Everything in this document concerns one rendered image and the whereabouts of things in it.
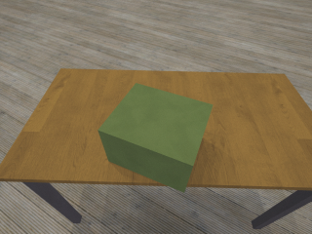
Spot table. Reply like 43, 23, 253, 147
0, 68, 312, 229

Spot carton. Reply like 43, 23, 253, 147
97, 83, 213, 193

